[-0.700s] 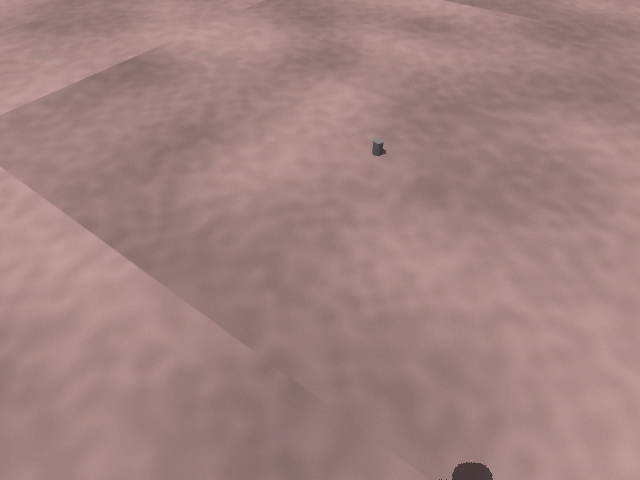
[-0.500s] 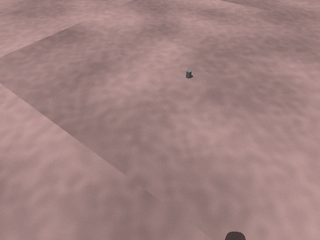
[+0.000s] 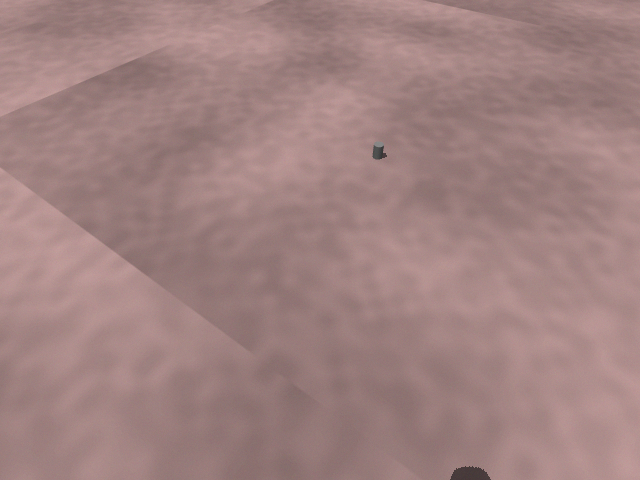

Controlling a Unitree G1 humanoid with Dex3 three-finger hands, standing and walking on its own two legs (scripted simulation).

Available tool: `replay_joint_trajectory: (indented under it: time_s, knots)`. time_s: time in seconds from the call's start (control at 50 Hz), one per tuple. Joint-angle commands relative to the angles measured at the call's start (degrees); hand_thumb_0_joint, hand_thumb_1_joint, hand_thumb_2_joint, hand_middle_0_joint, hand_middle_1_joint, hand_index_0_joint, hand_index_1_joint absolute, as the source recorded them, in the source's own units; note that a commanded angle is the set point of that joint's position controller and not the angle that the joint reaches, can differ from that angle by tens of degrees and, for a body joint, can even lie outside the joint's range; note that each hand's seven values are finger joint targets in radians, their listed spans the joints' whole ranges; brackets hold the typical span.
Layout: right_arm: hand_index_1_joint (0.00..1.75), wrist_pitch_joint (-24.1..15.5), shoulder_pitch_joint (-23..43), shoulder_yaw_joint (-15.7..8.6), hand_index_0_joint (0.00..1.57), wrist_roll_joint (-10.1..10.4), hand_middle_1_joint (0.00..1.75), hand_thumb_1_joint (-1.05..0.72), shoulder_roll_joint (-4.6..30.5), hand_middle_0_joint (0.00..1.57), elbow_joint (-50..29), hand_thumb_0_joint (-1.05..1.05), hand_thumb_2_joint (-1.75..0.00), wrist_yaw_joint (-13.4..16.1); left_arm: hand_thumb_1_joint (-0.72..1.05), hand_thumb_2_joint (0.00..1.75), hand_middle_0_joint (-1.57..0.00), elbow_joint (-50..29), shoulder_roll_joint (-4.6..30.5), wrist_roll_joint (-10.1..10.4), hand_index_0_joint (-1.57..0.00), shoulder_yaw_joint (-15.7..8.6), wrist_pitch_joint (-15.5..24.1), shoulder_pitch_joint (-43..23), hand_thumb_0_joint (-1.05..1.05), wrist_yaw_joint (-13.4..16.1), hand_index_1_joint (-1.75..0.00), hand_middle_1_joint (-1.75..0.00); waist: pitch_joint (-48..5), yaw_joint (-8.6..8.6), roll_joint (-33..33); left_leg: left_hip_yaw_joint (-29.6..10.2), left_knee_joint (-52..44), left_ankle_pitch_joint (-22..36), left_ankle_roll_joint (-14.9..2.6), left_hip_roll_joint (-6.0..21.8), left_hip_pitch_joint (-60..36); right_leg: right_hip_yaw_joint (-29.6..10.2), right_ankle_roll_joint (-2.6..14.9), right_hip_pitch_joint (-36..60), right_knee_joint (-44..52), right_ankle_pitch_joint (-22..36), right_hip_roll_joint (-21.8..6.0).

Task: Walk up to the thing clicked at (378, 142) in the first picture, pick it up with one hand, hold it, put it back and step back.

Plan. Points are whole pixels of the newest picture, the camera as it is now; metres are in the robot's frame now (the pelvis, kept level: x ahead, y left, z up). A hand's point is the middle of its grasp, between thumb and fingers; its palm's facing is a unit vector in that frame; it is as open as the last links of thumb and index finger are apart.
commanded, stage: stand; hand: left
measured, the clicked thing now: (378, 150) +1.75 -0.27 -0.74
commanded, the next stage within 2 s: walk up in 0.42 s
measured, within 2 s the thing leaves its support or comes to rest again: neither
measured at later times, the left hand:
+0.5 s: hand out of the picture +0.07 +0.26 -0.16, palm faces -0.08 -0.94 -0.33, open 7.4 cm
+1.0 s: hand (191, 379) +0.29 +0.23 -0.13, palm faces -0.38 -0.79 -0.48, open 7.4 cm
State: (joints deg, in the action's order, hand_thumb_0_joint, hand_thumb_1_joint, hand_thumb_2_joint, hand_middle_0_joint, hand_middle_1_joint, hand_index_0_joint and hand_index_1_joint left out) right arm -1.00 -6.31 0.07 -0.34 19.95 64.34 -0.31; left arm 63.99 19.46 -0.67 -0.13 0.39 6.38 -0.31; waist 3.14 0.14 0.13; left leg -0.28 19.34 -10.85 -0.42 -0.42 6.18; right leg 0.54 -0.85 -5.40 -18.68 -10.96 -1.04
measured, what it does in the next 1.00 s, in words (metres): walks ahead, turning right: right foot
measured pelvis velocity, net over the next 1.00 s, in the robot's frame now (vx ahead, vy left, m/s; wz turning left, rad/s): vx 0.19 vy -0.05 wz -0.48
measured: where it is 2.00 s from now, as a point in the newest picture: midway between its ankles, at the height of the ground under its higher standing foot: (359, 319)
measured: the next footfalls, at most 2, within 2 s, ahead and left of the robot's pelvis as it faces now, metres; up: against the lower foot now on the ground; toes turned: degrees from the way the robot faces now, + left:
right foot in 0.76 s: +0.09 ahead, -0.19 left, +0.00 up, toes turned -29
left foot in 1.14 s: +0.55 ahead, +0.00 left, +0.00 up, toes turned -32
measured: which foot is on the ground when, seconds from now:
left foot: down 0.00-0.74, up 0.76-1.00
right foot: down 0.00-0.50, up 0.52-0.74, down 0.76-1.00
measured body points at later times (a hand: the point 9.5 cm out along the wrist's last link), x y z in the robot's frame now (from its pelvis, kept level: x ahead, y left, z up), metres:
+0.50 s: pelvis +0.00 +0.01 +0.00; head +0.02 +0.00 +0.44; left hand +0.07 +0.31 -0.13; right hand +0.09 -0.31 -0.13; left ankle -0.01 +0.11 -0.74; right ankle -0.01 -0.13 -0.74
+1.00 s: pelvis +0.19 -0.05 -0.02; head +0.18 -0.09 +0.43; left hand +0.31 +0.26 -0.10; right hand +0.23 -0.40 -0.13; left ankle +0.38 +0.05 -0.70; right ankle +0.05 -0.16 -0.75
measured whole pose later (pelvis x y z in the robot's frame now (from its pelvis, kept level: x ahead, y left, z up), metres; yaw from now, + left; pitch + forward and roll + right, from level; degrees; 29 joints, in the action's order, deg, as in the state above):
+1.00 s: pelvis +0.19 -0.05 -0.02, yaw -27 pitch -2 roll -2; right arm 0.2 -3.1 -3.5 -2.6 27.5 45.9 -10.6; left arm 54.9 21.7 0.1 -1.8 5.3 25.3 0.2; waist 2.7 2.6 8.8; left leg -4.0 53.4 -13.2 0.6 6.1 36.1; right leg 0.7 -2.2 -4.6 -28.0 -21.7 -3.0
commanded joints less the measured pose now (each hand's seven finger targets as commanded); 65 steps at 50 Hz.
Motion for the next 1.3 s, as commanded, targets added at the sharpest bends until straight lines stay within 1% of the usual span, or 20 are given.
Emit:
replay_joint_trajectory:
  time_s: [0.0, 0.38, 0.4, 0.42, 0.48, 0.58, 0.66, 0.7, 0.74, 0.76, 0.78, 0.88, 0.96, 1.04, 1.1, 1.12, 1.14, 1.16, 1.2, 1.28]
  knots:
    - [0.30, -1.0, 2.2, -2.2, 0.20, -0.1, 0.30, -0.90, 12.0, 0.20, -3.5, 0.00, -0.90, 0.9, 0.90, 0.90, -0.20, -3.2, 12.0, 0.1, -0.20, -2.1, 1.4, -2.1, 0.00, 0.9, -0.30, -0.30, -3.8, -0.01, 0.2, -5.7, -3.3, 8.3, -1.05, 7.5, 0.0, -4.7, 2.29, 0.0, 2.9, 6.5, -6.4]
    - [0.30, -0.9, 2.0, -2.1, 0.20, -0.1, 0.30, -0.90, 12.2, 0.20, -3.7, 0.00, -0.90, 1.0, 0.90, 0.90, -0.20, -3.0, 12.2, 0.0, -0.20, -2.2, 1.2, -1.3, 0.00, 0.9, -0.30, -0.30, -3.4, 0.09, -0.3, -5.9, -3.6, 7.9, -1.19, 7.4, -0.1, -4.5, 2.12, 0.0, 3.0, 5.9, -6.4]
    - [0.30, -2.4, 5.2, -8.2, 0.20, -2.2, 0.30, -0.90, 21.9, 0.20, -12.1, 0.00, -0.90, -1.9, 0.90, 0.90, -0.20, -8.0, 21.4, -0.3, -0.20, -6.0, 1.2, 4.7, 0.00, -1.3, -0.30, -0.30, -4.1, -0.36, 4.8, -1.0, 7.8, -24.0, -3.75, 6.8, -6.2, -15.3, 6.06, -15.6, 0.6, -20.6, -7.5]
    - [0.30, -2.2, 4.2, -8.2, 0.20, -2.5, 0.30, -0.90, 20.3, 0.20, -11.9, 0.00, -0.90, -2.8, 0.90, 0.90, -0.20, -8.9, 20.7, -0.2, -0.20, -5.8, 1.2, 1.5, 0.00, -2.0, -0.30, -0.30, 0.2, -2.65, 2.6, -2.4, 8.9, -29.7, -5.12, 6.1, -7.3, -18.0, 5.56, -27.6, 2.5, -27.6, -8.2]
    - [0.30, -2.1, -6.6, -9.9, 0.20, -2.2, 0.30, -0.90, 20.4, 0.20, -12.0, 0.00, -0.90, -3.5, 0.90, 0.90, -0.20, -15.2, 14.2, -0.2, -0.20, -5.5, 2.1, -11.7, 0.00, -2.2, -0.30, -0.30, -3.0, -10.73, 13.9, -19.3, -10.6, -27.7, -12.25, 24.8, -19.3, 0.7, 2.47, -45.4, -29.5, -16.4, -1.2]
    - [0.30, -2.9, 9.9, -9.7, 0.20, -2.1, 0.30, -0.90, 20.9, 0.20, -20.0, 0.00, -0.90, -4.8, 0.90, 0.90, -0.20, -11.5, 18.0, 0.5, -0.20, -6.4, 1.2, 3.8, 0.00, -4.6, -0.30, -0.30, -2.8, 1.12, 10.0, -2.9, -11.6, -27.9, -9.29, 21.8, 0.6, 0.9, 0.95, -23.8, -32.1, -12.6, -10.4]
    - [0.30, -2.4, 10.3, -9.6, 0.20, -3.2, 0.30, -0.90, 20.7, 0.20, -20.4, 0.00, -0.90, -6.2, 0.90, 0.90, -0.20, -10.2, 18.4, 1.1, -0.20, -7.1, 1.8, 8.2, 0.00, -4.4, -0.30, -0.30, -1.5, 2.24, 6.0, 8.0, -3.1, -28.4, -7.41, 15.7, 9.7, 10.4, 1.38, -10.2, -25.6, -8.1, -7.6]
    - [0.30, -1.5, 12.0, -8.9, 0.20, -3.7, 0.30, -0.90, 19.0, 0.20, -21.6, 0.00, -0.90, -6.4, 0.90, 0.90, -0.20, -6.5, 20.2, 0.9, -0.20, -8.1, 2.5, 21.1, 0.00, -3.0, -0.30, -0.30, -3.9, 8.24, -7.8, 13.7, 18.8, -28.9, -5.68, 9.7, 18.3, 10.6, 3.05, 4.9, -15.9, -8.6, -4.9]
    - [0.30, -1.5, 15.4, -5.4, 0.20, -2.9, 0.30, -0.90, 11.8, 0.20, -25.7, 0.00, -0.90, -7.5, 0.90, 0.90, -0.20, -6.2, 25.5, -0.2, -0.20, -9.8, 3.2, 31.2, 0.00, -0.2, -0.30, -0.30, 2.9, 13.03, -23.2, 6.9, 53.2, -29.6, -0.30, 0.8, 48.4, -23.2, 10.34, 11.9, -1.2, -35.7, -14.8]
    - [0.30, -2.3, 16.5, -5.9, 0.20, -1.9, 0.30, -0.90, 14.5, 0.20, -27.9, 0.00, -0.90, -7.9, 0.90, 0.90, -0.20, -9.3, 27.1, 0.5, -0.20, -9.1, 3.7, 24.7, 0.00, 0.5, -0.30, -0.30, -0.3, 8.56, -17.1, -5.3, 53.7, -25.4, 0.76, 1.5, 50.4, -51.3, 16.38, 11.5, 14.4, -41.8, -25.0]
    - [0.30, -2.7, 17.3, -6.1, 0.20, -1.6, 0.30, -0.90, 17.8, 0.20, -27.2, 0.00, -0.90, -7.8, 0.90, 0.90, -0.20, -11.9, 28.8, 0.4, -0.20, -8.9, 4.2, 18.9, 0.00, 1.3, -0.30, -0.30, 1.4, 5.90, -7.8, -8.9, 53.9, -20.9, 1.02, 6.3, 52.0, -51.6, 18.81, 10.8, 15.1, -42.1, -27.7]
    - [0.30, -1.0, 8.9, -7.0, 0.20, -2.0, 0.30, -0.90, 19.2, 0.20, -23.1, 0.00, -0.90, -8.7, 0.90, 0.90, -0.20, -15.2, 23.6, 1.5, -0.20, -7.1, 7.0, 9.7, 0.00, 2.5, -0.30, -0.30, 4.0, -1.12, -5.1, -5.4, 37.5, -5.6, 0.84, 7.7, 33.3, -17.6, 10.23, -5.7, 7.6, -14.9, -14.2]
    - [0.30, 0.6, 9.7, -7.5, 0.20, -2.5, 0.30, -0.90, 18.8, 0.20, -25.7, 0.00, -0.90, -10.2, 0.90, 0.90, -0.20, -16.0, 25.5, 1.0, -0.20, -7.8, 8.5, 12.0, 0.00, 2.5, -0.30, -0.30, 4.6, -1.01, -5.2, -2.0, 31.3, 3.2, 1.86, 6.8, 28.8, -11.5, 10.24, -11.7, 8.7, -12.7, -10.9]
    - [0.30, 0.5, 8.4, -7.8, 0.20, -2.1, 0.30, -0.90, 16.6, 0.20, -27.1, 0.00, -0.90, -10.2, 0.90, 0.90, -0.20, -16.5, 25.6, 0.5, -0.20, -7.8, 8.1, 11.6, 0.00, 3.3, -0.30, -0.30, 0.0, -2.84, -5.4, 0.7, 21.7, 4.5, 1.31, 5.8, 15.0, -4.9, 8.56, -12.2, 1.5, 9.0, -9.9]
    - [0.30, 0.9, -14.9, -11.4, 0.20, -2.2, 0.30, -0.90, 19.9, 0.20, -21.7, 0.00, -0.90, -8.6, 0.90, 0.90, -0.20, -19.0, 24.0, -0.1, -0.20, -7.4, 7.0, 6.8, 0.00, 3.9, -0.30, -0.30, -11.2, -14.64, 1.2, 0.6, 18.1, 0.0, -1.54, 3.2, -12.5, -3.3, 5.81, -19.0, -28.1, 18.5, -9.1]
    - [0.30, 0.4, -22.9, -13.1, 0.20, -2.7, 0.30, -0.90, 23.7, 0.20, -20.3, 0.00, -0.90, -7.1, 0.90, 0.90, -0.20, -19.5, 18.4, -0.2, -0.20, -5.3, 6.7, 10.6, 0.00, 3.9, -0.30, -0.30, -14.5, -17.19, 15.0, -8.5, 11.6, -12.9, -2.61, 7.4, -21.9, -1.6, 4.09, -29.8, -47.5, -0.2, -2.9]
    - [0.30, -0.1, -20.6, -13.0, 0.20, -2.5, 0.30, -0.90, 25.4, 0.20, -21.9, 0.00, -0.90, -5.8, 0.90, 0.90, -0.20, -20.3, 13.7, 0.6, -0.20, -3.5, 6.5, 11.9, 0.00, 4.1, -0.30, -0.30, -13.0, -14.84, 25.9, -27.4, 0.3, -24.0, -2.38, 17.9, -19.2, -1.9, 5.04, -38.2, -58.2, -24.0, 2.9]
    - [0.30, -0.2, -9.4, -13.6, 0.20, -0.4, 0.30, -0.90, 29.4, 0.20, -24.2, 0.00, -0.90, -5.0, 0.90, 0.90, -0.20, -19.6, 15.6, 1.2, -0.20, -3.7, 6.4, 16.7, 0.00, 4.7, -0.30, -0.30, -12.6, -6.94, 24.1, -42.5, -10.4, -32.5, -5.23, 22.5, -10.3, -7.3, 7.08, -39.8, -65.2, -19.9, 1.9]
    - [0.30, -0.2, 0.9, -11.8, 0.20, -0.6, 0.30, -0.90, 22.4, 0.20, -27.8, 0.00, -0.90, -4.8, 0.90, 0.90, -0.20, -14.5, 21.0, 1.8, -0.20, -5.2, 5.5, 17.2, 0.00, 3.8, -0.30, -0.30, -5.8, -2.78, 10.7, -27.5, -7.6, -32.7, -5.79, 20.7, 3.0, -4.7, 5.34, -34.6, -57.9, -8.2, -4.9]
    - [0.30, -1.0, -3.0, -9.9, 0.20, -2.3, 0.30, -0.90, 17.0, 0.20, -26.6, 0.00, -0.90, -5.2, 0.90, 0.90, -0.20, -13.0, 21.2, 1.8, -0.20, -6.3, 4.1, 15.1, 0.00, 2.3, -0.30, -0.30, -5.4, -3.46, 10.3, -11.3, -3.2, -16.8, -9.73, 15.1, 5.1, 0.3, 2.28, -29.7, -44.8, -7.6, -6.5]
